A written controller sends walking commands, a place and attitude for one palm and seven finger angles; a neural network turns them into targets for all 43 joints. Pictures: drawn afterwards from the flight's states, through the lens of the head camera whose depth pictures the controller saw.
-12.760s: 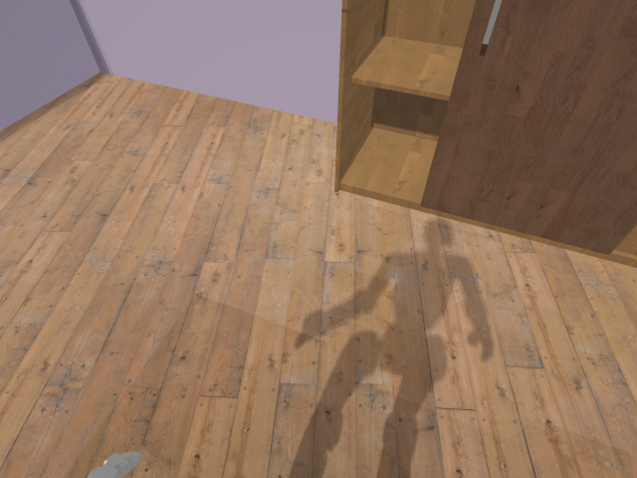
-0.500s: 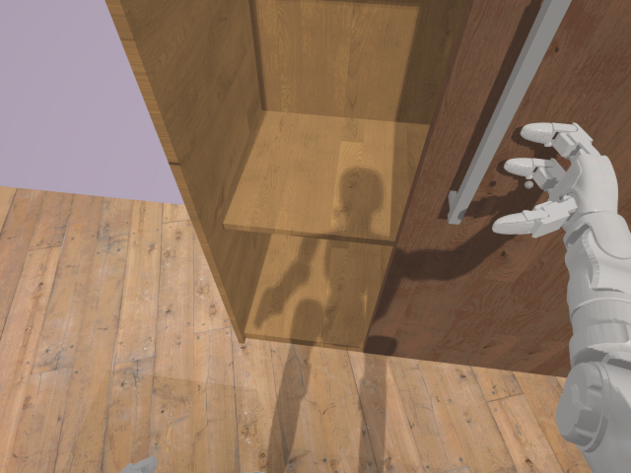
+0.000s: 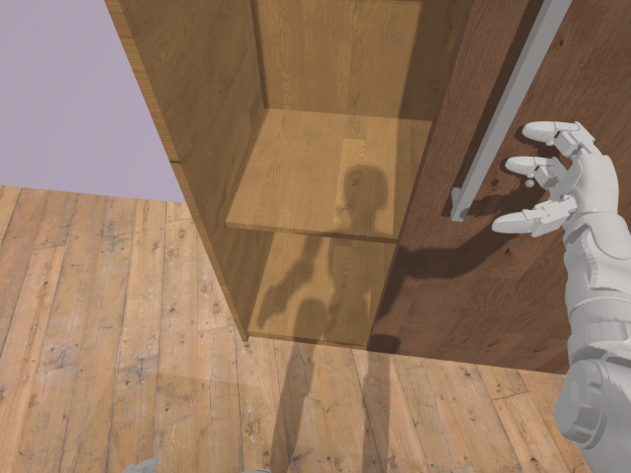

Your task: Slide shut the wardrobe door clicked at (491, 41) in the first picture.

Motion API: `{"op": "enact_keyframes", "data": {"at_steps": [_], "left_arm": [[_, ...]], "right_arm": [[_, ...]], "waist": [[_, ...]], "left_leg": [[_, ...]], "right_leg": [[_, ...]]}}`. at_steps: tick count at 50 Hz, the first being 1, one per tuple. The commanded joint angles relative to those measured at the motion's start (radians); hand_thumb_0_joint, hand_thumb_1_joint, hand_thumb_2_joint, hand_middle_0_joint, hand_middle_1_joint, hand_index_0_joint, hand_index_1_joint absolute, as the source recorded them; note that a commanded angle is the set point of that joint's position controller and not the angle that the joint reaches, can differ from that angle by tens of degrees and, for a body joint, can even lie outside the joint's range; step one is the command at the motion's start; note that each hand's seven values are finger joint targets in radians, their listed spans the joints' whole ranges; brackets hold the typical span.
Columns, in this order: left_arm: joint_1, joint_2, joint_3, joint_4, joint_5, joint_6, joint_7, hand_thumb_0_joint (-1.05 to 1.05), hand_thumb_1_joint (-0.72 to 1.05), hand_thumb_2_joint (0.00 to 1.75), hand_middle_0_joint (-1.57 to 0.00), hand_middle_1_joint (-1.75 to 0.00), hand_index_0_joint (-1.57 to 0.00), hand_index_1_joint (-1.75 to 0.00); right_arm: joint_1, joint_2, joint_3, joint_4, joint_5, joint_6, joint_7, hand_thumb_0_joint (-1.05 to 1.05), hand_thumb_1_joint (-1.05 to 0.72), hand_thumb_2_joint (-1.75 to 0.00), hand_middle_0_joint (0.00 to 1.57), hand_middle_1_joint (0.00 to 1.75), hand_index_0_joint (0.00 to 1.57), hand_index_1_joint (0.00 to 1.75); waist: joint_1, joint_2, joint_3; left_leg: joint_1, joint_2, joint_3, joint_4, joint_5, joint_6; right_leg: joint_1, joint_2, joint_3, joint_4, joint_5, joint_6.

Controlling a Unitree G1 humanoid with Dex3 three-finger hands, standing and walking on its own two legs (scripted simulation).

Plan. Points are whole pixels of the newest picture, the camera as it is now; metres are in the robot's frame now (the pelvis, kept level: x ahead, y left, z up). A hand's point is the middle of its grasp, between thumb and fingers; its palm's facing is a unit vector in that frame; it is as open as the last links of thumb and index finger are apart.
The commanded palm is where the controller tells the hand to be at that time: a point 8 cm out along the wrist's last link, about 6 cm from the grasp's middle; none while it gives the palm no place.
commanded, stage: move the hooked fingers beside the handle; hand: right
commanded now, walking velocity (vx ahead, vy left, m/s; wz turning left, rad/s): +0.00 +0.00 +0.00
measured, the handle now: (494, 120) +0.52 -0.14 +0.18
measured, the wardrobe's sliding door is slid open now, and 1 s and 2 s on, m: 0.39 0.39 0.39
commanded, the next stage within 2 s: feel for the door with the fingertips in 0.30 s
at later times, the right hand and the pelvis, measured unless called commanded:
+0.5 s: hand (522, 181) +0.47 -0.18 +0.13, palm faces -0.01 +1.00 -0.01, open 13.9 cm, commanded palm +0.44 -0.22 +0.14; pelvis +0.01 +0.00 +0.00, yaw +0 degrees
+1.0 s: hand (500, 175) +0.46 -0.15 +0.14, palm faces +0.03 +1.00 -0.05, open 14.0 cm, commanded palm +0.44 -0.20 +0.14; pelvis +0.00 +0.01 +0.00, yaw +0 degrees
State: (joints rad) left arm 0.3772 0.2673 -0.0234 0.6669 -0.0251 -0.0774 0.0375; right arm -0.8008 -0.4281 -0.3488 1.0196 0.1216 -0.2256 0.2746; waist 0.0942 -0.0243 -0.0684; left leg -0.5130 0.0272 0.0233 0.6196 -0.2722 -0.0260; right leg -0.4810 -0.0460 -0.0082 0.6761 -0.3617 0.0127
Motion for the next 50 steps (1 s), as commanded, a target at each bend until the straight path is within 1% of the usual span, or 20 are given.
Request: {"op": "enact_keyframes", "data": {"at_steps": [1,4,8,9,11,14,15,16,17,20,22,25,27,29,33,36,38,39,42,50], "left_arm": [[0.075,0.156,0.050,-0.078,-0.005,-0.031,0.014,0.00,0.90,0.90,-0.20,-0.30,-0.20,-0.30],[0.078,0.156,0.050,-0.084,-0.002,-0.029,0.011,0.00,0.90,0.90,-0.20,-0.30,-0.20,-0.30],[0.083,0.152,0.055,-0.099,0.003,-0.028,0.006,0.00,0.90,0.90,-0.20,-0.30,-0.20,-0.30],[0.082,0.149,0.054,-0.096,0.000,-0.027,0.005,0.00,0.90,0.90,-0.20,-0.30,-0.20,-0.30],[0.083,0.158,0.053,-0.091,-0.001,-0.023,0.007,0.00,0.90,0.90,-0.20,-0.30,-0.20,-0.30],[0.080,0.153,0.056,-0.099,-0.001,-0.025,0.006,0.00,0.90,0.90,-0.20,-0.30,-0.20,-0.30],[0.078,0.150,0.054,-0.099,-0.001,-0.024,0.005,0.00,0.90,0.90,-0.20,-0.30,-0.20,-0.30],[0.083,0.150,0.056,-0.097,0.001,-0.025,0.004,0.00,0.90,0.90,-0.20,-0.30,-0.20,-0.30],[0.081,0.147,0.056,-0.100,0.002,-0.022,0.002,0.00,0.90,0.90,-0.20,-0.30,-0.20,-0.30],[0.083,0.153,0.060,-0.098,0.000,-0.021,-0.001,0.00,0.90,0.90,-0.20,-0.30,-0.20,-0.30],[0.079,0.151,0.059,-0.103,0.001,-0.021,-0.001,0.00,0.90,0.90,-0.20,-0.30,-0.20,-0.30],[0.068,0.136,0.063,-0.104,0.000,-0.029,-0.010,0.00,0.90,0.90,-0.20,-0.30,-0.20,-0.30],[0.068,0.136,0.064,-0.099,0.002,-0.031,-0.014,0.00,0.90,0.90,-0.20,-0.30,-0.20,-0.30],[0.065,0.141,0.065,-0.098,0.000,-0.028,-0.014,0.00,0.90,0.90,-0.20,-0.30,-0.20,-0.30],[0.049,0.125,0.061,-0.103,0.002,-0.032,-0.020,0.00,0.90,0.90,-0.20,-0.30,-0.20,-0.30],[0.039,0.122,0.062,-0.109,0.005,-0.030,-0.022,0.00,0.90,0.90,-0.20,-0.30,-0.20,-0.30],[0.034,0.122,0.058,-0.108,0.005,-0.027,-0.020,0.00,0.90,0.90,-0.20,-0.30,-0.20,-0.30],[0.031,0.125,0.059,-0.104,0.003,-0.027,-0.016,0.00,0.90,0.90,-0.20,-0.30,-0.20,-0.30],[0.025,0.126,0.052,-0.106,0.004,-0.021,-0.006,0.00,0.90,0.90,-0.20,-0.30,-0.20,-0.30],[0.040,0.129,0.050,-0.079,-0.003,-0.033,0.007,0.00,0.90,0.90,-0.20,-0.30,-0.20,-0.30]], "right_arm": [[-0.498,-0.249,-0.027,-0.152,0.011,-0.056,-0.011,0.00,0.50,-0.30,0.30,1.20,0.30,1.20],[-0.524,-0.278,-0.041,-0.151,-0.003,-0.067,-0.011,0.00,0.50,-0.30,0.30,1.20,0.30,1.20],[-0.531,-0.268,-0.036,-0.226,0.004,-0.094,-0.004,0.00,0.50,-0.30,0.30,1.20,0.30,1.20],[-0.504,-0.241,-0.026,-0.189,0.010,-0.084,-0.001,0.00,0.50,-0.30,0.30,1.20,0.30,1.20],[-0.534,-0.260,-0.036,-0.166,0.019,-0.075,0.001,0.00,0.50,-0.30,0.30,1.20,0.30,1.20],[-0.513,-0.259,-0.043,-0.213,0.018,-0.078,0.002,0.00,0.50,-0.30,0.30,1.20,0.30,1.20],[-0.512,-0.237,-0.021,-0.228,0.018,-0.076,0.002,0.00,0.50,-0.30,0.30,1.20,0.30,1.20],[-0.508,-0.244,-0.028,-0.248,0.016,-0.077,-0.001,0.00,0.50,-0.30,0.30,1.20,0.30,1.20],[-0.492,-0.210,0.000,-0.248,0.016,-0.072,-0.001,0.00,0.50,-0.30,0.30,1.20,0.30,1.20],[-0.463,-0.219,-0.027,-0.241,0.033,-0.059,-0.012,0.00,0.50,-0.30,0.30,1.20,0.30,1.20],[-0.458,-0.215,-0.025,-0.273,0.035,-0.055,-0.016,0.00,0.50,-0.30,0.30,1.20,0.30,1.20],[-0.450,-0.116,0.053,-0.345,0.027,-0.056,-0.028,0.00,0.50,-0.30,0.30,1.20,0.30,1.20],[-0.439,-0.084,0.067,-0.332,0.031,-0.048,-0.047,0.00,0.50,-0.30,0.30,1.20,0.30,1.20],[-0.419,-0.127,0.021,-0.322,0.032,-0.036,-0.068,0.00,0.50,-0.30,0.30,1.20,0.30,1.20],[-0.421,-0.074,0.055,-0.355,0.008,-0.032,-0.117,0.00,0.50,-0.30,0.30,1.20,0.30,1.20],[-0.381,-0.103,0.023,-0.375,-0.003,-0.040,-0.150,0.00,0.50,-0.30,0.30,1.20,0.30,1.20],[-0.404,-0.089,0.032,-0.358,-0.002,-0.044,-0.162,0.00,0.50,-0.30,0.30,1.20,0.30,1.20],[-0.411,-0.126,0.004,-0.342,-0.006,-0.044,-0.165,0.00,0.50,-0.30,0.30,1.20,0.30,1.20],[-0.448,-0.182,-0.023,-0.328,-0.027,-0.051,-0.167,0.00,0.50,-0.30,0.30,1.20,0.30,1.20],[-0.523,-0.117,0.043,-0.213,0.000,-0.076,-0.094,0.00,0.50,-0.30,0.30,1.20,0.30,1.20]], "waist": [[0.031,-0.003,-0.290],[0.025,-0.040,-0.315],[0.019,-0.066,-0.423],[0.022,-0.045,-0.395],[0.034,0.004,-0.345],[0.012,-0.068,-0.382],[0.019,-0.085,-0.386],[0.012,-0.087,-0.396],[0.018,-0.085,-0.382],[0.015,-0.015,-0.367],[0.006,-0.028,-0.381],[0.012,-0.096,-0.383],[0.017,-0.047,-0.353],[0.003,-0.022,-0.351],[-0.002,-0.050,-0.334],[-0.018,0.002,-0.353],[-0.006,0.048,-0.333],[-0.009,0.053,-0.320],[-0.014,0.017,-0.320],[0.026,0.003,-0.329]], "left_leg": [[0.158,-0.043,0.012,-0.042,0.249,0.040],[0.160,-0.040,0.007,-0.028,0.262,0.043],[0.182,-0.045,0.009,-0.006,0.331,0.043],[0.176,-0.047,0.010,-0.011,0.333,0.042],[0.165,-0.047,0.013,-0.020,0.297,0.039],[0.173,-0.047,0.011,-0.014,0.312,0.045],[0.166,-0.047,0.011,-0.015,0.319,0.045],[0.167,-0.047,0.017,-0.008,0.329,0.047],[0.152,-0.050,0.018,-0.008,0.331,0.047],[0.172,-0.053,0.021,-0.017,0.323,0.043],[0.192,-0.052,0.020,-0.014,0.341,0.046],[0.151,-0.052,0.027,-0.015,0.332,0.046],[0.145,-0.055,0.032,-0.022,0.326,0.045],[0.174,-0.054,0.031,-0.020,0.319,0.046],[0.178,-0.050,0.030,-0.019,0.325,0.047],[0.220,-0.050,0.024,-0.019,0.352,0.045],[0.236,-0.049,0.021,-0.026,0.353,0.041],[0.242,-0.047,0.014,-0.030,0.344,0.040],[0.254,-0.041,0.000,-0.035,0.325,0.042],[0.216,-0.041,-0.002,-0.045,0.310,0.041]], "right_leg": [[0.091,0.037,-0.010,-0.083,0.229,-0.035],[0.092,0.039,-0.009,-0.074,0.245,-0.034],[0.158,0.036,-0.003,-0.054,0.340,-0.030],[0.146,0.035,-0.008,-0.051,0.334,-0.031],[0.102,0.033,-0.005,-0.062,0.280,-0.032],[0.138,0.035,-0.006,-0.059,0.313,-0.030],[0.150,0.035,-0.007,-0.057,0.326,-0.030],[0.160,0.032,0.002,-0.057,0.358,-0.025],[0.166,0.030,0.003,-0.052,0.374,-0.027],[0.142,0.027,0.001,-0.061,0.343,-0.029],[0.146,0.030,-0.001,-0.063,0.359,-0.029],[0.208,0.024,0.004,-0.060,0.406,-0.020],[0.199,0.022,0.006,-0.061,0.403,-0.022],[0.168,0.026,0.004,-0.074,0.364,-0.021],[0.169,0.031,-0.003,-0.078,0.364,-0.022],[0.157,0.032,-0.013,-0.079,0.360,-0.024],[0.134,0.034,-0.016,-0.089,0.324,-0.029],[0.116,0.036,-0.021,-0.089,0.299,-0.030],[0.105,0.043,-0.029,-0.092,0.264,-0.035],[0.123,0.044,-0.029,-0.083,0.236,-0.032]]}}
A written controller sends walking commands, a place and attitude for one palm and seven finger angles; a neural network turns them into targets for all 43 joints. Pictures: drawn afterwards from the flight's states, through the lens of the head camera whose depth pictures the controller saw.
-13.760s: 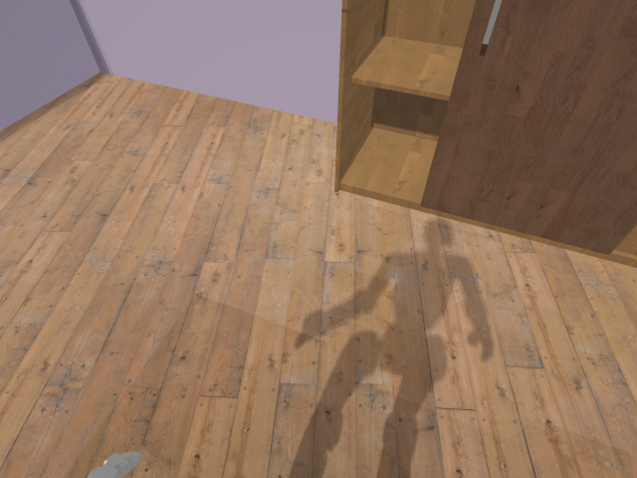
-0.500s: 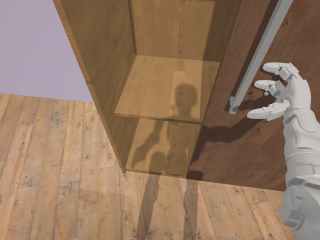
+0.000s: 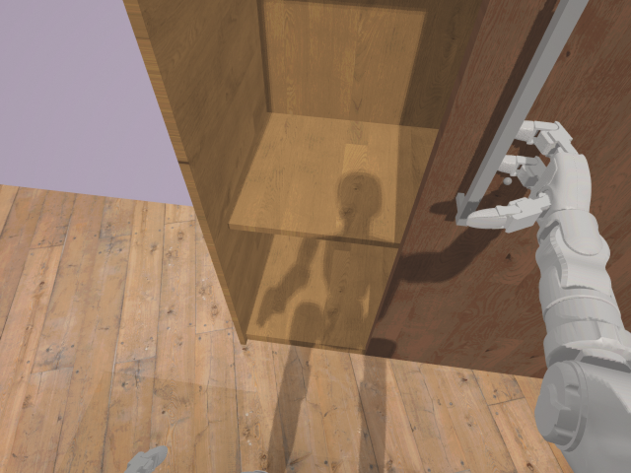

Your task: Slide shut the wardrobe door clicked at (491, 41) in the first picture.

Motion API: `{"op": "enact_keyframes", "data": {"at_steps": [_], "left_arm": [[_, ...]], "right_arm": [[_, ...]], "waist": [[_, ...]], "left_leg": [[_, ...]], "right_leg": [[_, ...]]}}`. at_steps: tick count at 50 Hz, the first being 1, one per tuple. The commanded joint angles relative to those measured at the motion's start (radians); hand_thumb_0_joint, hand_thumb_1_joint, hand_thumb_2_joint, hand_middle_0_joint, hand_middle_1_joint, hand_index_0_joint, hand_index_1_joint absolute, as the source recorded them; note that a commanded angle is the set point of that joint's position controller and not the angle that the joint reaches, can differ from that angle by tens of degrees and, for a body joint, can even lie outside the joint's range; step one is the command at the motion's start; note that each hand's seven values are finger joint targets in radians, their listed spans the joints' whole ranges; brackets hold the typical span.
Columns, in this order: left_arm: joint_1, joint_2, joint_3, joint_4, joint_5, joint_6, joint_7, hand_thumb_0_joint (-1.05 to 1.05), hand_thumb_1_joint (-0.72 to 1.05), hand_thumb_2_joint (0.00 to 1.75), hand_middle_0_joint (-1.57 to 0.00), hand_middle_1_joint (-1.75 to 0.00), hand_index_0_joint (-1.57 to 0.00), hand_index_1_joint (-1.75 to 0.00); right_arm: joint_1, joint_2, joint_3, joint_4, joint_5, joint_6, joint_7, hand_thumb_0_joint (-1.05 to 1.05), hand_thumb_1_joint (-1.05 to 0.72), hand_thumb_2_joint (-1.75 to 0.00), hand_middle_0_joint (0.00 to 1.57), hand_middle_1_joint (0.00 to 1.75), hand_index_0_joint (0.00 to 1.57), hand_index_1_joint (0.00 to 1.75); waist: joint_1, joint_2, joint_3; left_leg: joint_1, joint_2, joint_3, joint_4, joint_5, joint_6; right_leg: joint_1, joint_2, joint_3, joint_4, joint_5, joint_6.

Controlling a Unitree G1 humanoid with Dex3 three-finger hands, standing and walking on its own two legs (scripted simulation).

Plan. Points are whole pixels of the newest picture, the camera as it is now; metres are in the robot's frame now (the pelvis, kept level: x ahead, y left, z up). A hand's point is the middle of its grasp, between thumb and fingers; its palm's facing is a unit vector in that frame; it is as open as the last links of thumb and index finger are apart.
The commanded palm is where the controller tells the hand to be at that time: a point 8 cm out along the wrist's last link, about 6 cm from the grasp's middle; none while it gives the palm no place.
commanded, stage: feel for the door with the fingertips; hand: right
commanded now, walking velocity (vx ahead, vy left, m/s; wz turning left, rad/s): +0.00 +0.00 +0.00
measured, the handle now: (502, 127) +0.52 -0.15 +0.18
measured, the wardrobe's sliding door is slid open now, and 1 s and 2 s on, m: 0.39 0.39 0.39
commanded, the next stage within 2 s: slide the fingers in behind the handle in 0.20 s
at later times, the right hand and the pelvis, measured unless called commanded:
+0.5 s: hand (506, 178) +0.47 -0.17 +0.14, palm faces -0.01 +1.00 -0.02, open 13.7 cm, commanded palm +0.45 -0.22 +0.13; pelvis -0.01 -0.01 +0.00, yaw +0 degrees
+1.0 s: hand (494, 182) +0.47 -0.15 +0.13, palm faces -0.01 +1.00 -0.02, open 13.9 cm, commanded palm +0.45 -0.20 +0.13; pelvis +0.00 -0.01 +0.00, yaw +0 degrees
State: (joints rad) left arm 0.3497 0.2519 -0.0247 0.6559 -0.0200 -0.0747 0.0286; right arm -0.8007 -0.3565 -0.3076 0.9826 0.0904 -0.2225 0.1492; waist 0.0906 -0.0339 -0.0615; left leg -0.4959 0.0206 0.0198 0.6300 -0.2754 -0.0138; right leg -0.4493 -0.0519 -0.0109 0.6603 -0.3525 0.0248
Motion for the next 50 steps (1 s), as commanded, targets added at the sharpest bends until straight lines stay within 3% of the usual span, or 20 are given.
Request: {"op": "enact_keyframes", "data": {"at_steps": [1,5,9,13,15,18,19,22,25,27,29,32,36,38,43,44,46,48,50], "left_arm": [[0.073,0.147,0.051,-0.064,-0.008,-0.039,0.015,0.00,0.90,0.90,-0.20,-0.30,-0.20,-0.30],[0.095,0.164,0.054,-0.052,-0.007,-0.037,0.016,0.00,0.90,0.90,-0.20,-0.30,-0.20,-0.30],[0.105,0.161,0.052,-0.054,-0.002,-0.037,0.013,0.00,0.90,0.90,-0.20,-0.30,-0.20,-0.30],[0.125,0.164,0.059,-0.050,0.003,-0.033,0.009,0.00,0.90,0.90,-0.20,-0.30,-0.20,-0.30],[0.127,0.165,0.057,-0.047,0.001,-0.035,0.008,0.00,0.90,0.90,-0.20,-0.30,-0.20,-0.30],[0.131,0.163,0.058,-0.048,0.003,-0.038,0.005,0.00,0.90,0.90,-0.20,-0.30,-0.20,-0.30],[0.137,0.167,0.058,-0.046,0.004,-0.039,0.004,0.00,0.90,0.90,-0.20,-0.30,-0.20,-0.30],[0.134,0.166,0.059,-0.055,0.006,-0.040,-0.001,0.00,0.90,0.90,-0.20,-0.30,-0.20,-0.30],[0.134,0.164,0.059,-0.055,0.006,-0.041,-0.005,0.00,0.90,0.90,-0.20,-0.30,-0.20,-0.30],[0.134,0.169,0.060,-0.065,0.010,-0.039,-0.004,0.00,0.90,0.90,-0.20,-0.30,-0.20,-0.30],[0.129,0.162,0.058,-0.069,0.005,-0.040,-0.008,0.00,0.90,0.90,-0.20,-0.30,-0.20,-0.30],[0.125,0.163,0.058,-0.074,0.005,-0.040,-0.007,0.00,0.90,0.90,-0.20,-0.30,-0.20,-0.30],[0.115,0.159,0.059,-0.083,0.003,-0.043,-0.006,0.00,0.90,0.90,-0.20,-0.30,-0.20,-0.30],[0.112,0.152,0.059,-0.081,0.005,-0.048,-0.007,0.00,0.90,0.90,-0.20,-0.30,-0.20,-0.30],[0.116,0.152,0.063,-0.069,0.006,-0.050,-0.009,0.00,0.90,0.90,-0.20,-0.30,-0.20,-0.30],[0.114,0.152,0.063,-0.068,0.003,-0.050,-0.008,0.00,0.90,0.90,-0.20,-0.30,-0.20,-0.30],[0.105,0.144,0.064,-0.072,0.003,-0.055,-0.011,0.00,0.90,0.90,-0.20,-0.30,-0.20,-0.30],[0.109,0.144,0.066,-0.065,0.006,-0.054,-0.014,0.00,0.90,0.90,-0.20,-0.30,-0.20,-0.30],[0.101,0.142,0.064,-0.065,0.004,-0.051,-0.014,0.00,0.90,0.90,-0.20,-0.30,-0.20,-0.30]], "right_arm": [[-0.536,-0.170,0.015,-0.147,0.039,-0.075,0.042,0.00,0.50,-0.30,0.30,1.20,0.30,1.20],[-0.551,-0.227,-0.027,-0.076,0.039,-0.064,0.053,0.00,0.50,-0.30,0.30,1.20,0.30,1.20],[-0.617,-0.274,-0.045,-0.105,0.019,-0.090,0.038,0.00,0.50,-0.30,0.30,1.20,0.30,1.20],[-0.629,-0.303,-0.060,-0.096,0.002,-0.112,0.031,0.00,0.50,-0.30,0.30,1.20,0.30,1.20],[-0.652,-0.289,-0.048,-0.073,0.005,-0.106,0.033,0.00,0.50,-0.30,0.30,1.20,0.30,1.20],[-0.639,-0.252,-0.031,-0.072,0.013,-0.104,0.036,0.00,0.50,-0.30,0.30,1.20,0.30,1.20],[-0.645,-0.266,-0.041,-0.078,0.013,-0.106,0.033,0.00,0.50,-0.30,0.30,1.20,0.30,1.20],[-0.600,-0.245,-0.038,-0.086,0.020,-0.107,0.030,0.00,0.50,-0.30,0.30,1.20,0.30,1.20],[-0.613,-0.229,-0.025,-0.094,0.019,-0.110,0.027,0.00,0.50,-0.30,0.30,1.20,0.30,1.20],[-0.575,-0.277,-0.063,-0.120,0.016,-0.116,0.024,0.00,0.50,-0.30,0.30,1.20,0.30,1.20],[-0.569,-0.232,-0.033,-0.127,0.020,-0.112,0.028,0.00,0.50,-0.30,0.30,1.20,0.30,1.20],[-0.542,-0.233,-0.039,-0.118,0.022,-0.105,0.028,0.00,0.50,-0.30,0.30,1.20,0.30,1.20],[-0.559,-0.226,-0.033,-0.177,0.024,-0.106,0.016,0.00,0.50,-0.30,0.30,1.20,0.30,1.20],[-0.593,-0.186,0.004,-0.229,0.022,-0.110,0.011,0.00,0.50,-0.30,0.30,1.20,0.30,1.20],[-0.559,-0.167,-0.001,-0.215,0.033,-0.090,-0.006,0.00,0.50,-0.30,0.30,1.20,0.30,1.20],[-0.565,-0.165,0.004,-0.218,0.033,-0.087,-0.006,0.00,0.50,-0.30,0.30,1.20,0.30,1.20],[-0.560,-0.106,0.047,-0.256,0.034,-0.085,-0.003,0.00,0.50,-0.30,0.30,1.20,0.30,1.20],[-0.544,-0.107,0.044,-0.276,0.032,-0.083,-0.010,0.00,0.50,-0.30,0.30,1.20,0.30,1.20],[-0.513,-0.101,0.044,-0.259,0.039,-0.075,-0.013,0.00,0.50,-0.30,0.30,1.20,0.30,1.20]], "waist": [[0.037,0.038,-0.312],[0.039,0.071,-0.301],[0.044,0.010,-0.334],[0.046,0.010,-0.377],[0.056,-0.002,-0.351],[0.052,-0.044,-0.364],[0.053,-0.019,-0.360],[0.040,-0.017,-0.365],[0.044,-0.018,-0.336],[0.025,-0.009,-0.364],[0.031,-0.019,-0.354],[0.027,0.020,-0.321],[0.022,-0.004,-0.344],[0.030,-0.077,-0.383],[0.029,0.006,-0.380],[0.032,0.001,-0.376],[0.029,-0.028,-0.390],[0.028,-0.049,-0.408],[0.022,-0.002,-0.375]], "left_leg": [[0.186,-0.034,0.004,-0.059,0.292,0.027],[0.169,-0.030,0.000,-0.063,0.249,0.023],[0.163,-0.028,-0.010,-0.053,0.241,0.022],[0.162,-0.034,-0.005,-0.038,0.256,0.022],[0.133,-0.035,-0.002,-0.044,0.224,0.023],[0.106,-0.039,0.006,-0.043,0.204,0.027],[0.102,-0.040,0.012,-0.040,0.196,0.028],[0.106,-0.044,0.012,-0.038,0.206,0.032],[0.088,-0.046,0.019,-0.037,0.183,0.031],[0.114,-0.047,0.018,-0.029,0.208,0.034],[0.107,-0.047,0.019,-0.032,0.212,0.033],[0.108,-0.049,0.020,-0.038,0.189,0.034],[0.111,-0.049,0.022,-0.031,0.194,0.034],[0.096,-0.049,0.021,-0.027,0.220,0.034],[0.130,-0.053,0.025,-0.027,0.280,0.030],[0.133,-0.052,0.024,-0.027,0.287,0.031],[0.132,-0.051,0.027,-0.024,0.309,0.032],[0.134,-0.051,0.026,-0.023,0.339,0.033],[0.152,-0.051,0.028,-0.030,0.337,0.032]], "right_leg": [[0.075,0.050,-0.023,-0.070,0.206,-0.044],[0.030,0.052,-0.020,-0.067,0.171,-0.048],[0.029,0.055,-0.019,-0.057,0.172,-0.049],[0.039,0.052,-0.010,-0.049,0.196,-0.048],[0.034,0.050,-0.008,-0.050,0.171,-0.046],[0.061,0.047,-0.003,-0.052,0.173,-0.042],[0.060,0.044,0.004,-0.055,0.173,-0.041],[0.068,0.043,0.003,-0.053,0.190,-0.042],[0.064,0.039,0.007,-0.061,0.174,-0.038],[0.068,0.039,0.006,-0.059,0.200,-0.041],[0.074,0.038,0.001,-0.060,0.202,-0.039],[0.051,0.036,0.001,-0.065,0.172,-0.042],[0.072,0.035,0.005,-0.067,0.186,-0.038],[0.130,0.036,0.005,-0.056,0.233,-0.033],[0.119,0.036,0.003,-0.053,0.279,-0.035],[0.120,0.037,0.001,-0.052,0.281,-0.035],[0.147,0.038,0.001,-0.050,0.316,-0.033],[0.173,0.038,0.001,-0.040,0.361,-0.032],[0.137,0.039,-0.002,-0.048,0.333,-0.034]]}}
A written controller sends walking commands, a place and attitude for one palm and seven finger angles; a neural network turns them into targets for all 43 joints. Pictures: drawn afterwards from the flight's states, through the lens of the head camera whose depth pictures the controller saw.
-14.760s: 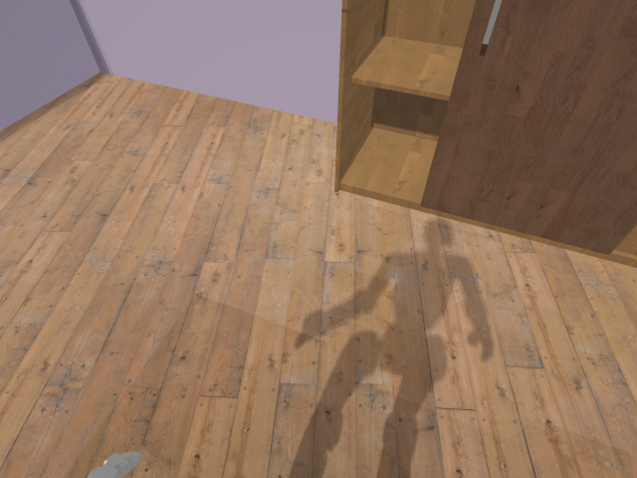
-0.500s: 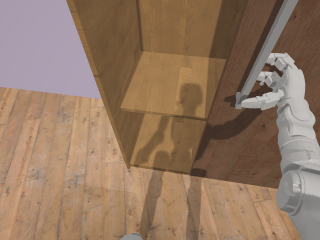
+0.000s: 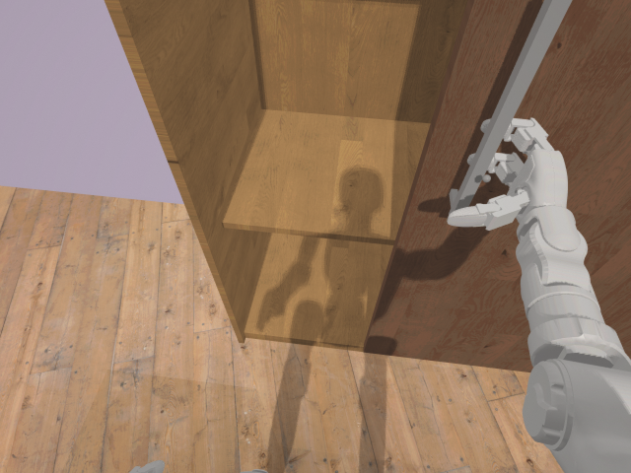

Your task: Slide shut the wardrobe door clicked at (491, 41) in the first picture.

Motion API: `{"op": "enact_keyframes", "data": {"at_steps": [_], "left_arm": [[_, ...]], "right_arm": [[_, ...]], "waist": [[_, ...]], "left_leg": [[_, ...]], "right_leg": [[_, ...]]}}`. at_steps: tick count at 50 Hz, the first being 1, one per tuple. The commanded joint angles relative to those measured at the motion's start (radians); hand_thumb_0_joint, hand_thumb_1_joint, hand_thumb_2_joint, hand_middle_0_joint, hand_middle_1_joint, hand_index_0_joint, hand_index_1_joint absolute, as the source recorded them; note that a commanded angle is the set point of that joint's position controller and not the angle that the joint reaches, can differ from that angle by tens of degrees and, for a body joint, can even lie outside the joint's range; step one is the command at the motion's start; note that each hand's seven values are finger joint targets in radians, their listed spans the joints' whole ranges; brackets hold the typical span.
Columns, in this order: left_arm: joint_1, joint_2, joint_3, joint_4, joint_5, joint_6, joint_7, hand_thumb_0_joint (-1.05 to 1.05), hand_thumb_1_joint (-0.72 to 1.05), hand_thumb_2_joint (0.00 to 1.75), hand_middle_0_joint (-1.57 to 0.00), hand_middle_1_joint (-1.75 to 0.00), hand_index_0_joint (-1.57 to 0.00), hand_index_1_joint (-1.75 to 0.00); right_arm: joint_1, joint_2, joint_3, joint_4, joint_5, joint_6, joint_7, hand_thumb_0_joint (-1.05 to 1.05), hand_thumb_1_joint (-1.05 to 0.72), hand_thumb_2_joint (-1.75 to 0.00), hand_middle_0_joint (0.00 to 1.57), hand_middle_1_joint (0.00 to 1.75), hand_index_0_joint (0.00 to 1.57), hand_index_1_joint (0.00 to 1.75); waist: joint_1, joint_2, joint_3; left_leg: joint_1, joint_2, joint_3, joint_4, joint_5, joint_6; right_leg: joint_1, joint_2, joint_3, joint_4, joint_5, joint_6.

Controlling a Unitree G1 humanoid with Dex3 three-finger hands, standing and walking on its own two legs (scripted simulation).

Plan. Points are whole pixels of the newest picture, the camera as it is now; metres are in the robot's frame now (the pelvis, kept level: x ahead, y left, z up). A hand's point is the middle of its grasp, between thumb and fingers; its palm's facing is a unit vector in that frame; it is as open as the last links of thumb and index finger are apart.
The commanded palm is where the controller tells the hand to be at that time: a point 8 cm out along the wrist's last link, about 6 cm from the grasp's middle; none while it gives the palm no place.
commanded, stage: slide the fingers in behind the handle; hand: right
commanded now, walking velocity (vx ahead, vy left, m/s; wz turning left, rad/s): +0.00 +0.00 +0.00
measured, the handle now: (493, 121) +0.52 -0.14 +0.19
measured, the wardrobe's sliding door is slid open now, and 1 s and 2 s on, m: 0.39 0.39 0.39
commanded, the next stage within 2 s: grip the handle and tug to test in 1.12 s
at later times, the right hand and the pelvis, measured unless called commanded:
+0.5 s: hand (463, 177) +0.47 -0.12 +0.13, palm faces +0.00 +1.00 -0.04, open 13.9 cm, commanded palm +0.45 -0.16 +0.14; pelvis +0.00 +0.01 +0.00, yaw +0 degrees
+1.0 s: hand (460, 176) +0.47 -0.11 +0.14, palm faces -0.01 +1.00 -0.02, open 14.0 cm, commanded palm +0.44 -0.16 +0.14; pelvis +0.00 +0.00 +0.00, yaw +0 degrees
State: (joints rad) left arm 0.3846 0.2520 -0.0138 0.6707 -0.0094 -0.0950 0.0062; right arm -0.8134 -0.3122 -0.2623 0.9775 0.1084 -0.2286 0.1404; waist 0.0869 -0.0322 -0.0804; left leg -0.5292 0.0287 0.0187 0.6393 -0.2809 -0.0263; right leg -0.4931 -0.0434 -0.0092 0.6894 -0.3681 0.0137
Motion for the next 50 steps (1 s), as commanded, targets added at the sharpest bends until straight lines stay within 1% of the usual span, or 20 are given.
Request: {"op": "enact_keyframes", "data": {"at_steps": [1,3,5,7,8,9,12,14,16,17,21,22,25,28,30,33,37,44,47,50], "left_arm": [[0.065,0.144,0.054,-0.079,-0.007,-0.028,0.009,0.00,0.90,0.90,-0.20,-0.30,-0.20,-0.30],[0.061,0.145,0.050,-0.078,-0.009,-0.021,0.012,0.00,0.90,0.90,-0.20,-0.30,-0.20,-0.30],[0.057,0.139,0.046,-0.081,-0.009,-0.019,0.011,0.00,0.90,0.90,-0.20,-0.30,-0.20,-0.30],[0.060,0.140,0.050,-0.079,-0.005,-0.020,0.011,0.00,0.90,0.90,-0.20,-0.30,-0.20,-0.30],[0.059,0.139,0.050,-0.084,-0.005,-0.017,0.010,0.00,0.90,0.90,-0.20,-0.30,-0.20,-0.30],[0.061,0.137,0.050,-0.086,-0.006,-0.016,0.010,0.00,0.90,0.90,-0.20,-0.30,-0.20,-0.30],[0.054,0.132,0.051,-0.084,-0.007,-0.016,0.009,0.00,0.90,0.90,-0.20,-0.30,-0.20,-0.30],[0.048,0.135,0.051,-0.082,-0.010,-0.016,0.010,0.00,0.90,0.90,-0.20,-0.30,-0.20,-0.30],[0.048,0.139,0.051,-0.081,-0.009,-0.017,0.014,0.00,0.90,0.90,-0.20,-0.30,-0.20,-0.30],[0.043,0.139,0.050,-0.081,-0.008,-0.016,0.016,0.00,0.90,0.90,-0.20,-0.30,-0.20,-0.30],[0.042,0.124,0.049,-0.078,-0.003,-0.024,0.007,0.00,0.90,0.90,-0.20,-0.30,-0.20,-0.30],[0.045,0.127,0.051,-0.077,0.000,-0.025,0.007,0.00,0.90,0.90,-0.20,-0.30,-0.20,-0.30],[0.039,0.128,0.052,-0.073,-0.005,-0.026,0.008,0.00,0.90,0.90,-0.20,-0.30,-0.20,-0.30],[0.044,0.134,0.052,-0.066,-0.006,-0.026,0.011,0.00,0.90,0.90,-0.20,-0.30,-0.20,-0.30],[0.037,0.128,0.049,-0.067,-0.007,-0.031,0.011,0.00,0.90,0.90,-0.20,-0.30,-0.20,-0.30],[0.045,0.126,0.051,-0.058,-0.003,-0.038,0.006,0.00,0.90,0.90,-0.20,-0.30,-0.20,-0.30],[0.048,0.132,0.054,-0.060,0.001,-0.039,0.004,0.00,0.90,0.90,-0.20,-0.30,-0.20,-0.30],[0.045,0.131,0.052,-0.056,-0.004,-0.039,0.007,0.00,0.90,0.90,-0.20,-0.30,-0.20,-0.30],[0.046,0.135,0.054,-0.061,-0.001,-0.035,0.010,0.00,0.90,0.90,-0.20,-0.30,-0.20,-0.30],[0.038,0.124,0.055,-0.070,-0.003,-0.039,0.003,0.00,0.90,0.90,-0.20,-0.30,-0.20,-0.30]], "right_arm": [[-0.490,-0.153,-0.014,-0.224,0.022,-0.061,-0.008,0.00,0.50,-0.30,0.30,1.20,0.30,1.20],[-0.491,-0.178,-0.030,-0.194,0.012,-0.049,-0.014,0.00,0.50,-0.30,0.30,1.20,0.30,1.20],[-0.513,-0.144,0.003,-0.182,-0.001,-0.045,-0.020,0.00,0.50,-0.30,0.30,1.20,0.30,1.20],[-0.521,-0.162,-0.010,-0.193,-0.006,-0.053,-0.023,0.00,0.50,-0.30,0.30,1.20,0.30,1.20],[-0.494,-0.173,-0.022,-0.195,-0.008,-0.055,-0.022,0.00,0.50,-0.30,0.30,1.20,0.30,1.20],[-0.503,-0.160,-0.006,-0.220,-0.007,-0.060,-0.020,0.00,0.50,-0.30,0.30,1.20,0.30,1.20],[-0.503,-0.098,0.036,-0.211,0.003,-0.056,-0.011,0.00,0.50,-0.30,0.30,1.20,0.30,1.20],[-0.527,-0.097,0.035,-0.216,0.015,-0.055,-0.013,0.00,0.50,-0.30,0.30,1.20,0.30,1.20],[-0.543,-0.139,-0.005,-0.220,0.023,-0.060,-0.025,0.00,0.50,-0.30,0.30,1.20,0.30,1.20],[-0.531,-0.155,-0.019,-0.221,0.017,-0.063,-0.034,0.00,0.50,-0.30,0.30,1.20,0.30,1.20],[-0.553,-0.108,0.028,-0.262,-0.012,-0.093,-0.070,0.00,0.50,-0.30,0.30,1.20,0.30,1.20],[-0.562,-0.129,0.016,-0.285,-0.020,-0.100,-0.077,0.00,0.50,-0.30,0.30,1.20,0.30,1.20],[-0.538,-0.095,0.033,-0.238,-0.011,-0.090,-0.076,0.00,0.50,-0.30,0.30,1.20,0.30,1.20],[-0.543,-0.108,0.012,-0.210,0.001,-0.079,-0.074,0.00,0.50,-0.30,0.30,1.20,0.30,1.20],[-0.550,-0.081,0.035,-0.219,-0.001,-0.079,-0.075,0.00,0.50,-0.30,0.30,1.20,0.30,1.20],[-0.576,-0.048,0.065,-0.235,-0.006,-0.092,-0.083,0.00,0.50,-0.30,0.30,1.20,0.30,1.20],[-0.531,-0.085,0.027,-0.231,-0.011,-0.102,-0.092,0.00,0.50,-0.30,0.30,1.20,0.30,1.20],[-0.566,-0.092,0.029,-0.215,-0.009,-0.102,-0.083,0.00,0.50,-0.30,0.30,1.20,0.30,1.20],[-0.533,-0.124,-0.001,-0.224,-0.010,-0.103,-0.083,0.00,0.50,-0.30,0.30,1.20,0.30,1.20],[-0.513,-0.052,0.050,-0.261,-0.004,-0.098,-0.079,0.00,0.50,-0.30,0.30,1.20,0.30,1.20]], "waist": [[0.031,0.040,-0.335],[0.027,0.033,-0.305],[0.033,0.018,-0.275],[0.034,0.034,-0.297],[0.021,0.001,-0.331],[0.028,0.017,-0.355],[0.037,0.023,-0.344],[0.042,0.027,-0.337],[0.034,0.048,-0.344],[0.022,0.023,-0.346],[0.030,-0.011,-0.351],[0.028,-0.001,-0.372],[0.032,0.030,-0.351],[0.029,0.050,-0.342],[0.027,0.001,-0.336],[0.039,0.000,-0.329],[0.022,0.050,-0.357],[0.033,0.026,-0.327],[0.016,0.022,-0.355],[0.017,-0.015,-0.369]], "left_leg": [[0.195,-0.059,0.028,-0.044,0.343,0.041],[0.202,-0.053,0.024,-0.045,0.337,0.042],[0.180,-0.050,0.026,-0.048,0.307,0.043],[0.192,-0.050,0.019,-0.049,0.323,0.042],[0.211,-0.048,0.014,-0.042,0.345,0.043],[0.218,-0.049,0.018,-0.038,0.362,0.043],[0.204,-0.051,0.021,-0.042,0.361,0.043],[0.197,-0.051,0.021,-0.047,0.337,0.040],[0.218,-0.049,0.019,-0.049,0.320,0.040],[0.217,-0.049,0.016,-0.046,0.323,0.043],[0.196,-0.050,0.018,-0.040,0.327,0.041],[0.207,-0.050,0.017,-0.037,0.345,0.042],[0.209,-0.052,0.018,-0.047,0.321,0.041],[0.221,-0.051,0.020,-0.051,0.310,0.042],[0.209,-0.049,0.018,-0.052,0.306,0.044],[0.181,-0.051,0.021,-0.054,0.291,0.043],[0.215,-0.052,0.020,-0.047,0.313,0.044],[0.202,-0.050,0.016,-0.055,0.290,0.042],[0.221,-0.050,0.018,-0.045,0.315,0.046],[0.207,-0.052,0.023,-0.042,0.343,0.046]], "right_leg": [[0.155,0.032,-0.009,-0.079,0.324,-0.027],[0.123,0.037,-0.014,-0.086,0.299,-0.029],[0.115,0.040,-0.014,-0.091,0.271,-0.029],[0.123,0.041,-0.016,-0.081,0.279,-0.034],[0.129,0.045,-0.021,-0.078,0.298,-0.033],[0.145,0.043,-0.017,-0.076,0.317,-0.033],[0.155,0.041,-0.017,-0.073,0.321,-0.031],[0.152,0.040,-0.015,-0.078,0.291,-0.030],[0.133,0.043,-0.013,-0.085,0.268,-0.030],[0.140,0.043,-0.013,-0.084,0.280,-0.030],[0.163,0.044,-0.014,-0.081,0.294,-0.029],[0.173,0.042,-0.011,-0.077,0.315,-0.031],[0.156,0.040,-0.015,-0.088,0.276,-0.029],[0.146,0.041,-0.013,-0.098,0.265,-0.028],[0.153,0.043,-0.018,-0.099,0.264,-0.026],[0.170,0.040,-0.010,-0.096,0.265,-0.026],[0.159,0.041,-0.012,-0.094,0.279,-0.029],[0.146,0.041,-0.017,-0.099,0.247,-0.029],[0.156,0.041,-0.015,-0.099,0.282,-0.027],[0.194,0.038,-0.017,-0.092,0.329,-0.022]]}}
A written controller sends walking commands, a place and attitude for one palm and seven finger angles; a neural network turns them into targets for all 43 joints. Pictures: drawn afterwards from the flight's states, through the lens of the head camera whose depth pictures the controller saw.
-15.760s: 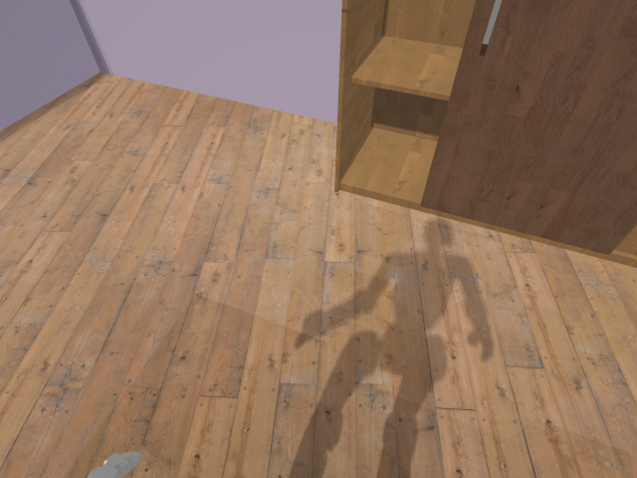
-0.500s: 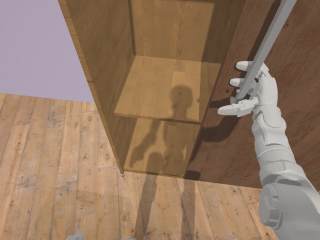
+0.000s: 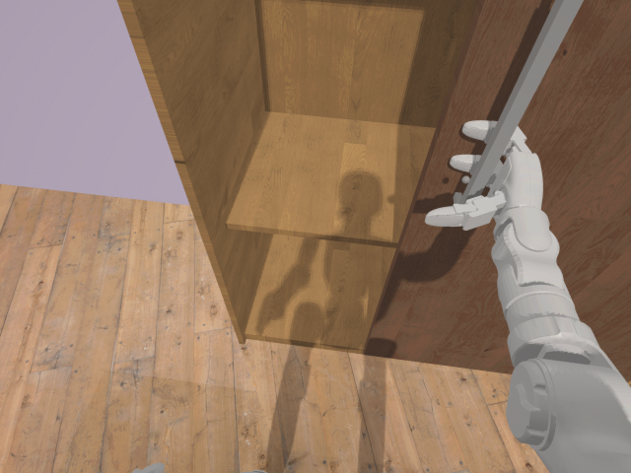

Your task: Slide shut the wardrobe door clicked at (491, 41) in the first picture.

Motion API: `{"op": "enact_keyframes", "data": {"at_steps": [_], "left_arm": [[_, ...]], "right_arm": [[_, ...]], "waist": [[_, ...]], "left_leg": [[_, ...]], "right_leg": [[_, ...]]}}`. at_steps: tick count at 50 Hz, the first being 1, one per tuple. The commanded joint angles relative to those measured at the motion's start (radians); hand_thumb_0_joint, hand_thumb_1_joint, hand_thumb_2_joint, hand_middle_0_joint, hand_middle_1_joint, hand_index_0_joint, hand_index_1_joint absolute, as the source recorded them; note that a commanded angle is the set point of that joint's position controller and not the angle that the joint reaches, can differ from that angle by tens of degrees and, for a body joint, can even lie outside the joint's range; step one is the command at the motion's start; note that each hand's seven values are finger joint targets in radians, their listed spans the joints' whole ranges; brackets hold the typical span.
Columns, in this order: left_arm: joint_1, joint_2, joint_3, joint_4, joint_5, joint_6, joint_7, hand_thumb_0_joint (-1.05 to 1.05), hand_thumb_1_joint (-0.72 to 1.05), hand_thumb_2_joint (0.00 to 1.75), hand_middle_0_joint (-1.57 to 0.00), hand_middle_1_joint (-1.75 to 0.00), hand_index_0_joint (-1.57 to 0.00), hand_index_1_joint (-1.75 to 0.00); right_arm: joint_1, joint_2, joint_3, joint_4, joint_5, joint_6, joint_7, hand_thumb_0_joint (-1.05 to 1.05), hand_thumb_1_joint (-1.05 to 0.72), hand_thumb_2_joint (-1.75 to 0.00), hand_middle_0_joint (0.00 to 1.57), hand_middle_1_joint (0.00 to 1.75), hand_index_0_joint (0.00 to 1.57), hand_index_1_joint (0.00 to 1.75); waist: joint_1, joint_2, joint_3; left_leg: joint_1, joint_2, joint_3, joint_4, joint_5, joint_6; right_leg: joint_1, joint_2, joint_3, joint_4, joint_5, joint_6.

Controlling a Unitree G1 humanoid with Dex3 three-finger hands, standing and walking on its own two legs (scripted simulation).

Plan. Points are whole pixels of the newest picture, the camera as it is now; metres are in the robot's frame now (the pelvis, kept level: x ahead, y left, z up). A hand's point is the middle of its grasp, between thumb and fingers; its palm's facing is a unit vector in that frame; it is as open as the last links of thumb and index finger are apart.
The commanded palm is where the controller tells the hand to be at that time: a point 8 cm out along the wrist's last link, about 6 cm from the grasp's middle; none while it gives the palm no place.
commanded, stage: slide the fingers in behind the handle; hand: right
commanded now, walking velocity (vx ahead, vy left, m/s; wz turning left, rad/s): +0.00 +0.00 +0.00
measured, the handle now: (498, 126) +0.52 -0.15 +0.18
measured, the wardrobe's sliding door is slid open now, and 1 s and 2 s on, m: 0.39 0.39 0.39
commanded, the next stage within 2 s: grip the handle and tug to test in 0.12 s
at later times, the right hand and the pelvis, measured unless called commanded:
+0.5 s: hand (465, 178) +0.47 -0.12 +0.13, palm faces +0.01 +1.00 -0.02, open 12.2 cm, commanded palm +0.44 -0.16 +0.14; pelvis +0.00 +0.00 +0.00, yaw +0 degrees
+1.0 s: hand (467, 178) +0.47 -0.12 +0.14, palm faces +0.01 +1.00 -0.02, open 5.1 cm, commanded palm +0.44 -0.16 +0.14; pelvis +0.01 +0.00 +0.00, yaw +0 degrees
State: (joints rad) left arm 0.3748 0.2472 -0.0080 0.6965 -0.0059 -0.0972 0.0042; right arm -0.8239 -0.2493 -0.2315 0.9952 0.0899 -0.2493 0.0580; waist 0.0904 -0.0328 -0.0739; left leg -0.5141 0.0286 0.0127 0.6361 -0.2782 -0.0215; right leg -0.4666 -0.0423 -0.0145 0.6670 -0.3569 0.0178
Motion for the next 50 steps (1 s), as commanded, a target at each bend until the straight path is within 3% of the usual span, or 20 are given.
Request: {"op": "enact_keyframes", "data": {"at_steps": [1,4,8,11,12,14,19,21,22,26,28,33,36,38,40,41,42,46,48,50], "left_arm": [[0.048,0.130,0.048,-0.091,-0.008,-0.036,0.006,0.00,0.90,0.90,-0.20,-0.30,-0.20,-0.30],[0.056,0.138,0.049,-0.087,-0.005,-0.033,0.007,0.00,0.90,0.90,-0.20,-0.30,-0.20,-0.30],[0.051,0.129,0.049,-0.093,-0.005,-0.033,0.004,0.00,0.90,0.90,-0.20,-0.30,-0.20,-0.30],[0.044,0.131,0.050,-0.093,-0.007,-0.032,0.004,0.00,0.90,0.90,-0.20,-0.30,-0.20,-0.30],[0.048,0.133,0.051,-0.091,-0.006,-0.030,0.006,0.00,0.90,0.90,-0.20,-0.30,-0.20,-0.30],[0.044,0.128,0.050,-0.096,-0.008,-0.033,0.003,0.00,0.90,0.90,-0.20,-0.30,-0.20,-0.30],[0.048,0.132,0.049,-0.087,-0.007,-0.028,0.006,0.00,0.90,0.90,-0.20,-0.30,-0.20,-0.30],[0.048,0.128,0.049,-0.087,-0.006,-0.030,0.006,0.00,0.90,0.90,-0.20,-0.30,-0.20,-0.30],[0.045,0.128,0.049,-0.089,-0.005,-0.029,0.006,0.00,0.90,0.90,-0.20,-0.30,-0.20,-0.30],[0.050,0.128,0.048,-0.085,-0.007,-0.027,0.005,0.00,0.90,0.90,-0.20,-0.30,-0.20,-0.30],[0.053,0.131,0.049,-0.087,-0.005,-0.024,0.006,0.00,0.90,0.90,-0.20,-0.30,-0.20,-0.30],[0.051,0.129,0.048,-0.092,-0.005,-0.022,0.004,0.00,0.90,0.90,-0.20,-0.30,-0.20,-0.30],[0.049,0.131,0.047,-0.096,-0.007,-0.019,0.006,0.00,0.90,0.90,-0.20,-0.30,-0.20,-0.30],[0.045,0.128,0.048,-0.102,-0.008,-0.018,0.005,0.00,0.90,0.90,-0.20,-0.30,-0.20,-0.30],[0.042,0.128,0.050,-0.106,-0.008,-0.019,0.004,0.00,0.90,0.90,-0.20,-0.30,-0.20,-0.30],[0.041,0.127,0.046,-0.108,-0.009,-0.020,0.003,0.00,0.90,0.90,-0.20,-0.30,-0.20,-0.30],[0.044,0.130,0.050,-0.106,-0.007,-0.018,0.005,0.00,0.90,0.90,-0.20,-0.30,-0.20,-0.30],[0.044,0.129,0.050,-0.104,-0.009,-0.020,0.004,0.00,0.90,0.90,-0.20,-0.30,-0.20,-0.30],[0.048,0.130,0.053,-0.104,-0.007,-0.018,0.003,0.00,0.90,0.90,-0.20,-0.30,-0.20,-0.30],[0.043,0.127,0.053,-0.107,-0.007,-0.020,0.003,0.00,0.90,0.90,-0.20,-0.30,-0.20,-0.30]], "right_arm": [[-0.513,-0.121,0.016,-0.268,0.017,-0.073,-0.001,0.00,0.50,-0.30,0.30,1.20,0.30,1.20],[-0.527,-0.161,-0.014,-0.254,0.009,-0.068,-0.012,0.00,0.50,-0.30,0.30,1.20,0.30,1.20],[-0.508,-0.122,0.018,-0.280,0.001,-0.071,-0.012,0.00,0.50,-0.30,0.30,1.20,0.30,1.20],[-0.499,-0.122,0.017,-0.276,0.007,-0.066,-0.012,0.00,0.50,-0.30,0.30,1.20,0.30,1.20],[-0.499,-0.132,0.009,-0.272,0.007,-0.065,-0.014,0.00,0.45,-0.32,0.30,1.21,0.30,1.21],[-0.493,-0.094,0.033,-0.291,0.014,-0.060,-0.011,0.00,0.36,-0.36,0.32,1.22,0.32,1.22],[-0.499,-0.136,0.008,-0.265,0.003,-0.055,-0.018,0.00,0.13,-0.46,0.34,1.25,0.34,1.25],[-0.532,-0.112,0.030,-0.275,0.002,-0.058,-0.017,0.00,0.03,-0.50,0.35,1.27,0.35,1.27],[-0.518,-0.105,0.034,-0.279,0.000,-0.058,-0.014,0.00,-0.01,-0.52,0.35,1.27,0.35,1.27],[-0.514,-0.095,0.038,-0.258,0.010,-0.052,-0.010,0.00,-0.20,-0.60,0.38,1.30,0.38,1.30],[-0.509,-0.131,0.011,-0.266,0.007,-0.054,-0.010,0.00,-0.29,-0.64,0.38,1.31,0.38,1.31],[-0.502,-0.141,0.002,-0.276,0.006,-0.058,-0.004,0.00,-0.53,-0.74,0.41,1.35,0.41,1.35],[-0.495,-0.158,-0.011,-0.259,0.010,-0.056,0.000,0.00,-0.67,-0.80,0.43,1.37,0.43,1.37],[-0.482,-0.140,0.000,-0.284,0.013,-0.059,0.004,0.00,-0.76,-0.84,0.44,1.38,0.44,1.38],[-0.449,-0.149,-0.012,-0.281,0.013,-0.057,0.004,0.00,-0.85,-0.88,0.44,1.39,0.44,1.39],[-0.460,-0.125,0.007,-0.284,0.019,-0.055,0.005,0.00,-0.90,-0.90,0.45,1.40,0.45,1.40],[-0.464,-0.153,-0.011,-0.303,0.015,-0.060,0.002,0.00,-0.90,-0.90,0.45,1.40,0.45,1.40],[-0.479,-0.127,0.013,-0.299,0.013,-0.052,-0.001,0.00,-0.90,-0.90,0.45,1.40,0.45,1.40],[-0.456,-0.149,-0.005,-0.315,0.008,-0.054,-0.002,0.00,-0.90,-0.90,0.45,1.40,0.45,1.40],[-0.456,-0.118,0.017,-0.336,0.014,-0.052,-0.002,0.00,-0.90,-0.90,0.45,1.40,0.45,1.40]], "waist": [[0.020,0.019,-0.347],[0.019,0.045,-0.336],[0.014,-0.011,-0.367],[0.016,0.024,-0.350],[0.018,0.046,-0.347],[0.018,0.019,-0.359],[0.019,0.043,-0.328],[0.027,0.034,-0.333],[0.019,0.001,-0.338],[0.027,0.038,-0.343],[0.021,0.027,-0.362],[0.015,0.012,-0.362],[0.016,0.043,-0.350],[0.012,0.006,-0.363],[0.001,0.016,-0.365],[0.010,0.021,-0.352],[0.004,0.027,-0.365],[0.017,0.026,-0.337],[0.005,0.007,-0.372],[0.010,0.016,-0.382]], "left_leg": [[0.187,-0.053,0.031,-0.046,0.328,0.039],[0.193,-0.052,0.028,-0.047,0.310,0.038],[0.190,-0.050,0.030,-0.038,0.331,0.041],[0.190,-0.052,0.031,-0.045,0.315,0.041],[0.197,-0.053,0.032,-0.045,0.324,0.041],[0.189,-0.054,0.032,-0.044,0.341,0.039],[0.191,-0.052,0.032,-0.045,0.328,0.039],[0.181,-0.051,0.033,-0.045,0.318,0.038],[0.181,-0.051,0.029,-0.043,0.326,0.042],[0.188,-0.052,0.033,-0.043,0.340,0.038],[0.202,-0.051,0.028,-0.042,0.349,0.039],[0.212,-0.051,0.028,-0.040,0.359,0.040],[0.220,-0.051,0.026,-0.045,0.344,0.038],[0.218,-0.051,0.027,-0.042,0.356,0.040],[0.223,-0.053,0.026,-0.042,0.359,0.041],[0.219,-0.053,0.028,-0.046,0.353,0.040],[0.229,-0.053,0.027,-0.042,0.364,0.042],[0.206,-0.054,0.029,-0.048,0.349,0.039],[0.227,-0.053,0.027,-0.041,0.372,0.041],[0.225,-0.055,0.028,-0.043,0.386,0.039]], "right_leg": [[0.151,0.036,-0.009,-0.071,0.298,-0.028],[0.126,0.038,-0.007,-0.078,0.268,-0.031],[0.160,0.038,-0.009,-0.072,0.310,-0.027],[0.148,0.036,-0.009,-0.075,0.287,-0.028],[0.145,0.035,-0.007,-0.076,0.295,-0.030],[0.165,0.035,-0.010,-0.072,0.320,-0.028],[0.137,0.036,-0.007,-0.076,0.297,-0.030],[0.143,0.037,-0.006,-0.076,0.286,-0.029],[0.155,0.037,-0.007,-0.073,0.305,-0.028],[0.149,0.037,-0.007,-0.072,0.311,-0.028],[0.149,0.039,-0.008,-0.069,0.316,-0.030],[0.143,0.042,-0.011,-0.069,0.317,-0.031],[0.119,0.042,-0.014,-0.074,0.287,-0.032],[0.142,0.042,-0.015,-0.071,0.313,-0.030],[0.141,0.040,-0.016,-0.070,0.316,-0.030],[0.136,0.041,-0.017,-0.074,0.306,-0.030],[0.142,0.040,-0.014,-0.071,0.322,-0.032],[0.140,0.037,-0.016,-0.075,0.306,-0.031],[0.154,0.038,-0.015,-0.073,0.337,-0.029],[0.168,0.037,-0.019,-0.070,0.353,-0.030]]}}
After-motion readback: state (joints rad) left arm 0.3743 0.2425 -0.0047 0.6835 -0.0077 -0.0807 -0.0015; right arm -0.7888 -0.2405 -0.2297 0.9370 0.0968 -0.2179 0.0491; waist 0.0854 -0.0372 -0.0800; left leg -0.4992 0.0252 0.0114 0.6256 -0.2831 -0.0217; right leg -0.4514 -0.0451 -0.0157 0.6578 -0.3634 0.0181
